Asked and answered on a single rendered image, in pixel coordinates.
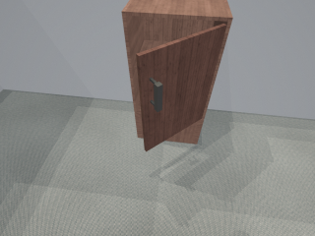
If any handle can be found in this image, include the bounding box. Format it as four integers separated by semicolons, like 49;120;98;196
149;78;163;112

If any cupboard door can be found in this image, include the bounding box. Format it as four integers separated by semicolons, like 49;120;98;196
136;24;227;151

